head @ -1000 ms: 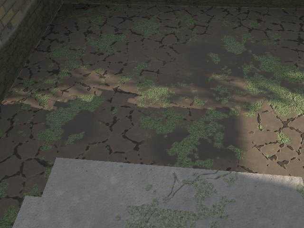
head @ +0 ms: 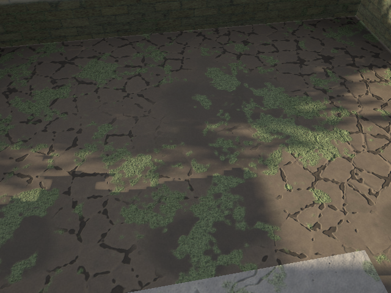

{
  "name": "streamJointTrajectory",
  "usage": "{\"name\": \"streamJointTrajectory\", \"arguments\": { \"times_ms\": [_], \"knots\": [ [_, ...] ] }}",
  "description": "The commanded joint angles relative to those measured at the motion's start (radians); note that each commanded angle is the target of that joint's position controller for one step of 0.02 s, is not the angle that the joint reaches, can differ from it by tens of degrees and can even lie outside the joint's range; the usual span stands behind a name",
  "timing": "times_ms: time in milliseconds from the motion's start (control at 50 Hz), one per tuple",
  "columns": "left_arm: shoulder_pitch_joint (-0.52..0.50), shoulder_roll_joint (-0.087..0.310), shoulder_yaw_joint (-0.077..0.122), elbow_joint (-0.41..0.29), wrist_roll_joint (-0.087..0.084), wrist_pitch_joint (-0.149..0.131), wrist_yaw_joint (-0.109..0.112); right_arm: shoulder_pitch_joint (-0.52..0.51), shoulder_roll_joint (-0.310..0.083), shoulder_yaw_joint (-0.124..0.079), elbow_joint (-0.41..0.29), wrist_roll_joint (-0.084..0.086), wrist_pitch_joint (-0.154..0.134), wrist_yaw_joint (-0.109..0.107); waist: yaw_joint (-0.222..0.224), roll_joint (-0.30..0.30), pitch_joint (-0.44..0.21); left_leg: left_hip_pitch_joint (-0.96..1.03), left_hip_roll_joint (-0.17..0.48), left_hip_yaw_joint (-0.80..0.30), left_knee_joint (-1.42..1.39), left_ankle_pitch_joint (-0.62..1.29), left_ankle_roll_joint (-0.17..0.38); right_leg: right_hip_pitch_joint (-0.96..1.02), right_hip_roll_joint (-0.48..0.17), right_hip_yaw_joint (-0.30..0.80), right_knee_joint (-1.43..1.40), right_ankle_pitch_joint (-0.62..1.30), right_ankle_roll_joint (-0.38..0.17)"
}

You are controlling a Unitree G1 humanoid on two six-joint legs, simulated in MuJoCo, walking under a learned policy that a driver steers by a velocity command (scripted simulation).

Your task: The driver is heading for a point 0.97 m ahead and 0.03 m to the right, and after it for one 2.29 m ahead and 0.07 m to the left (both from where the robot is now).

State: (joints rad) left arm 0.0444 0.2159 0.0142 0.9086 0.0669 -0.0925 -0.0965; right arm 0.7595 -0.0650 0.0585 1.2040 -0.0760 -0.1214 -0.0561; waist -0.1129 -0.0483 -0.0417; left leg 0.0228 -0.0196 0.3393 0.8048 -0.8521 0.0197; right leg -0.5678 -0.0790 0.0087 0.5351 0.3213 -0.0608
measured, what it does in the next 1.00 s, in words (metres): goes down: right foot 0.18 m lower, then left foot 0.18 m lower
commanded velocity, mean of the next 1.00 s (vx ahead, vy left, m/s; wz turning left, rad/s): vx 0.50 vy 0.00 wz -0.20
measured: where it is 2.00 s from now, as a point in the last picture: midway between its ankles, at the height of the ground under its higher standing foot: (181, 224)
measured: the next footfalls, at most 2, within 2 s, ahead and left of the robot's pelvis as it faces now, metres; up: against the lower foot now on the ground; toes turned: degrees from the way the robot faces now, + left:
right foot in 0.10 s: +0.17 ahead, -0.10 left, -0.18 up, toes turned -10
left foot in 0.48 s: +0.52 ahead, +0.12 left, -0.36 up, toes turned -9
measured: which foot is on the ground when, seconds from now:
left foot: down 0.00-0.10, up 0.12-0.46, down 0.48-1.00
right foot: up 0.00-0.08, down 0.10-0.50, up 0.52-1.00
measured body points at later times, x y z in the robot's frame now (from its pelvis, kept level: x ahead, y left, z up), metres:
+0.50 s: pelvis +0.36 +0.04 -0.23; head +0.37 +0.05 +0.22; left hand +0.29 +0.25 -0.38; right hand +0.46 -0.22 -0.35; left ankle +0.49 +0.12 -0.98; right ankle +0.14 -0.10 -0.81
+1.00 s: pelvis +0.63 +0.04 -0.32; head +0.64 +0.05 +0.13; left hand +0.86 +0.17 -0.43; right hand +0.40 -0.07 -0.44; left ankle +0.48 +0.13 -1.00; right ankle +0.84 -0.19 -0.96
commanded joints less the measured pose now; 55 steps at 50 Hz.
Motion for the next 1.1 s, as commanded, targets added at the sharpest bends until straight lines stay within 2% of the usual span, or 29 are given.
{"name": "streamJointTrajectory", "arguments": {
  "times_ms": [20, 60, 100, 120, 140, 160, 180, 220, 240, 300, 340, 400, 440, 500, 520, 540, 560, 580, 600, 640, 660, 700, 780, 880, 920, 980, 1020, 1080, 1100],
  "knots": [
    [-0.104, 0.052, 0.008, -0.027, 0.006, -0.013, -0.001, 0.077, -0.169, -0.037, 0.005, -0.005, 0.023, 0.003, 0.011, 0.086, 0.174, -0.189, 0.223, -0.186, -0.062, 1.149, 0.026, 0.117, 0.072, -0.129, 0.011, -0.129, 0.019],
    [0.13, 0.14, 0.041, 0.075, 0.008, 0.001, 0.028, 0.039, -0.207, -0.057, 0.019, -0.025, 0.025, 0.028, 0.072, 0.078, 0.17, -0.178, 0.21, -0.206, 0.156, 1.218, -0.027, 0.29, 0.058, -0.088, -0.088, -0.082, 0.003],
    [0.571, 0.185, 0.077, 0.279, 0.031, -0.021, 0.049, -0.133, -0.267, -0.058, -0.057, 0.007, 0.051, 0.053, 0.263, -0.06, 0.19, -0.429, 0.153, -0.16, 0.568, 1.1, -0.103, 0.781, 0.085, -0.195, -0.457, 0.145, -0.048],
    [0.839, 0.216, 0.086, 0.358, 0.042, -0.019, 0.053, 0.015, -0.121, -0.016, -0.017, -0.061, 0.055, 0.129, 0.287, -0.157, -0.218, -0.878, 0.068, -0.25, 1.164, 0.098, -0.154, 1.544, -0.17, 0.128, 0.129, 0.686, -0.345],
    [0.886, 0.267, 0.109, 0.359, 0.015, -0.019, 0.07, -0.167, -0.13, -0.018, -0.155, -0.023, 0.023, 0.176, 0.372, -0.059, -0.39, -1.081, 0.058, -0.371, 1.308, 0.028, -0.168, 1.669, -0.289, 0.334, 0.209, 0.899, -0.433],
    [0.835, 0.258, 0.111, 0.343, 0.007, -0.026, 0.082, -0.428, -0.148, -0.029, -0.283, 0.015, -0.019, 0.17, 0.415, 0.013, -0.245, -1.323, 0.065, -0.401, 1.227, -0.044, -0.195, 1.588, -0.322, 0.369, 0.164, 0.568, -0.44],
    [0.661, 0.193, 0.091, 0.29, -0.003, -0.021, 0.072, -0.499, -0.213, -0.049, -0.321, 0.033, -0.033, 0.151, 0.323, 0.099, -0.116, -1.289, 0.111, -0.394, 1.042, -0.021, -0.138, 1.292, -0.297, 0.318, 0.056, 0.283, -0.389],
    [0.252, -0.024, -0.005, 0.124, 0.014, -0.01, 0.06, -0.408, -0.223, -0.058, -0.26, -0.024, -0.008, 0.119, 0.087, 0.172, 0.212, -0.879, 0.244, -0.45, 0.415, 0.413, 0.018, 0.34, -0.205, 0.169, -0.148, -0.143, -0.251],
    [0.19, -0.005, -0.009, 0.073, -0.007, -0.017, 0.055, -0.336, -0.192, -0.059, -0.215, -0.01, -0.004, 0.102, 0.04, 0.097, 0.259, -0.536, 0.203, -0.391, 0.146, 0.649, 0.037, -0.068, -0.099, 0.069, -0.221, -0.204, -0.232],
    [0.269, 0.148, 0.024, 0.067, 0.036, -0.04, 0.016, -0.123, -0.103, -0.031, -0.198, -0.041, 0.028, 0.135, -0.048, -0.009, 0.16, -0.146, 0.089, -0.264, 0.344, 0.947, 0.025, -0.398, -0.017, 0.064, -0.013, -0.304, -0.223],
    [0.356, 0.036, -0.006, 0.072, 0.012, -0.086, 0.059, -0.373, -0.129, -0.023, -0.273, -0.017, 0.019, 0.11, 0.114, 0.096, 0.135, -0.42, 0.195, -0.453, -0.122, 1.368, 0.003, -0.082, 0.001, 0.079, 0.125, -0.615, -0.15],
    [0.509, 0.04, -0.026, 0.103, 0.032, -0.051, 0.083, -0.566, -0.227, -0.041, -0.319, -0.021, 0.047, 0.089, 0.167, 0.052, 0.177, -0.345, 0.176, -0.361, -0.333, 1.406, -0.015, -0.032, -0.027, 0.165, 0.28, -0.837, -0.106],
    [0.572, 0.041, -0.041, 0.104, 0.006, -0.02, 0.088, -0.623, -0.252, -0.053, -0.344, -0.035, 0.044, 0.099, 0.174, 0.025, 0.21, -0.357, 0.191, -0.367, -0.467, 1.354, 0.008, 0.106, -0.079, 0.272, 0.341, -0.806, -0.085],
    [0.581, 0.129, -0.005, 0.14, 0.046, 0.028, 0.008, -0.071, -0.444, -0.163, -0.138, 0.002, 0.02, 0.09, -0.055, 0.171, -0.018, 0.281, 0.196, -0.335, -0.383, 1.407, 0.128, 0.021, 0.062, 0.119, 0.951, -0.686, 0.087],
    [0.896, -0.06, -0.03, 0.186, 0.021, 0.032, -0.022, -0.014, -0.524, -0.173, -0.15, 0.024, 0.029, 0.13, 0.075, 0.424, -0.376, 0.736, 0.381, -0.52, -0.05, 1.837, 0.352, -0.256, 0.175, 0.036, 1.505, -1.203, 0.108],
    [0.687, 0.06, -0.007, 0.1, -0.019, 0.021, -0.034, 0.018, -0.495, -0.164, -0.145, -0.034, 0.035, 0.143, -0.025, 0.317, -0.207, 0.623, 0.372, -0.654, -0.121, 1.776, 0.348, -0.547, 0.181, 0.016, 1.751, -1.181, 0.107],
    [0.538, 0.092, 0.002, 0.038, -0.038, 0.01, -0.019, 0.003, -0.466, -0.156, -0.135, -0.045, 0.042, 0.157, -0.036, 0.212, -0.129, 0.504, 0.396, -0.641, -0.178, 1.465, 0.318, -0.691, 0.15, 0.012, 1.755, -1.092, 0.076],
    [0.426, 0.083, 0.002, -0.017, -0.042, 0.002, 0.02, -0.131, -0.39, -0.131, -0.169, -0.008, 0.033, 0.164, 0.0, 0.16, 0.015, 0.223, 0.429, -0.807, -0.324, 0.825, 0.33, -0.788, 0.082, 0.04, 1.652, -0.908, 0.041],
    [0.434, 0.072, -0.002, 0.0, -0.05, -0.008, 0.049, -0.207, -0.277, -0.092, -0.179, -0.031, 0.026, 0.157, 0.061, 0.082, 0.099, -0.037, 0.424, -0.749, -0.389, 0.835, 0.246, -0.638, 0.008, 0.113, 1.491, -0.702, 0.007],
    [0.457, -0.034, -0.032, -0.003, -0.035, 0.0, 0.059, -0.304, -0.221, -0.065, -0.173, -0.035, 0.007, 0.131, 0.184, 0.048, 0.19, -0.404, 0.407, -0.707, -0.487, 0.646, 0.24, -0.453, -0.063, 0.157, 1.316, -0.586, -0.034],
    [0.45, -0.08, -0.052, -0.019, 0.007, -0.002, 0.061, -0.38, -0.15, -0.043, -0.192, -0.025, -0.026, 0.102, 0.205, 0.024, 0.182, -0.452, 0.299, -0.639, -0.498, 0.608, 0.183, -0.445, -0.099, 0.189, 1.054, -0.31, -0.057],
    [0.332, 0.0, -0.029, -0.025, 0.004, -0.005, 0.046, -0.345, -0.164, -0.043, -0.192, 0.01, -0.071, 0.073, 0.117, 0.051, 0.13, -0.512, 0.226, -0.505, -0.54, 0.639, 0.217, -0.284, -0.068, 0.092, 0.634, -0.087, -0.008],
    [0.238, 0.033, -0.022, -0.059, 0.015, 0.012, 0.016, -0.168, -0.295, -0.057, -0.092, -0.033, -0.058, 0.088, 0.12, 0.08, 0.096, -0.308, 0.234, -0.544, -0.378, 1.05, 0.22, -0.345, -0.009, 0.082, 0.633, -0.102, 0.033],
    [0.03, 0.003, -0.049, -0.112, 0.016, 0.001, 0.041, 0.16, -0.127, -0.027, 0.047, -0.036, -0.028, 0.027, -0.028, 0.065, 0.141, 0.346, 0.265, -0.666, -0.247, 0.898, 0.172, -0.945, -0.037, 0.214, 0.298, 0.005, 0.051],
    [-0.044, 0.015, -0.058, -0.106, 0.016, -0.013, 0.023, 0.07, -0.069, -0.003, -0.007, -0.025, -0.027, 0.033, 0.004, 0.069, 0.164, 0.053, 0.181, -0.573, -0.237, 0.835, 0.146, -0.694, -0.054, 0.108, 0.161, 0.233, 0.04],
    [-0.087, 0.031, -0.047, -0.132, 0.034, 0.001, -0.002, -0.102, -0.153, -0.013, -0.109, -0.022, -0.021, 0.087, 0.049, 0.128, 0.165, -0.597, 0.095, -0.45, -0.316, 0.6, 0.162, 0.047, 0.027, -0.028, 0.261, 0.335, 0.01],
    [-0.151, 0.097, -0.025, -0.152, 0.01, 0.004, 0.005, -0.05, -0.204, -0.027, -0.097, -0.015, -0.028, 0.083, 0.026, 0.087, 0.205, -0.37, 0.137, -0.51, -0.249, 0.687, 0.155, -0.066, 0.025, -0.001, 0.177, 0.167, 0.014],
    [-0.319, 0.057, -0.038, -0.179, 0.011, 0.01, 0.008, 0.13, -0.169, -0.036, -0.019, 0.03, -0.011, 0.045, -0.095, 0.099, 0.252, 0.084, 0.147, -0.555, -0.136, 0.817, 0.135, -0.289, 0.003, -0.007, -0.136, -0.014, 0.035],
    [-0.38, 0.052, -0.023, -0.209, -0.182, -0.018, 0.01, -0.015, -0.17, -0.073, -0.055, 0.146, 0.048, 0.004, -0.091, 0.075, 0.331, 0.053, 0.137, -0.524, -0.031, 0.956, 0.069, -0.293, 0.05, -0.014, -0.204, -0.001, 0.045]
  ]
}}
